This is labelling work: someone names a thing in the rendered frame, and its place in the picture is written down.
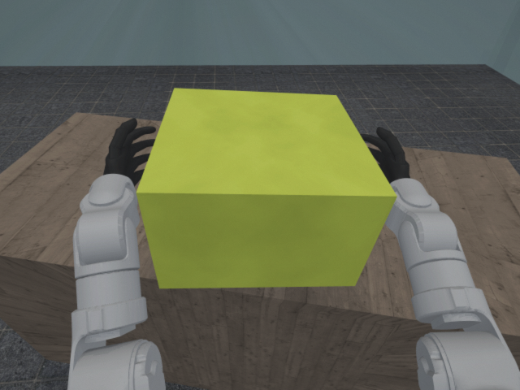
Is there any left robot hand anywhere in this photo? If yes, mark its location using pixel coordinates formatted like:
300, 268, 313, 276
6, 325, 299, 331
103, 118, 156, 187

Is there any right robot hand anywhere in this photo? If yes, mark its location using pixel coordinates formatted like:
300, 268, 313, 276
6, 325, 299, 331
360, 127, 410, 184

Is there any right robot forearm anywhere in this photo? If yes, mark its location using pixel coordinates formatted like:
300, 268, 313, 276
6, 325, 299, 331
385, 178, 520, 381

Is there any robot right upper arm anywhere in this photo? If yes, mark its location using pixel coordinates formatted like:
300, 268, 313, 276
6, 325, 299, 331
416, 331, 520, 390

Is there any robot left upper arm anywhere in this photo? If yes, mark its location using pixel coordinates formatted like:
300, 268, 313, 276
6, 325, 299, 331
69, 339, 166, 390

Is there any left robot forearm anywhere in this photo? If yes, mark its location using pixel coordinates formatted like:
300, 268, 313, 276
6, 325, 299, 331
67, 174, 148, 390

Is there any pedestal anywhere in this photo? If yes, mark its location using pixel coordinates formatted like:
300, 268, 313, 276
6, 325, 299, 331
0, 112, 520, 390

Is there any carton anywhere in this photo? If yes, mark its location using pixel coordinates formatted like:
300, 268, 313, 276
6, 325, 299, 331
136, 88, 397, 288

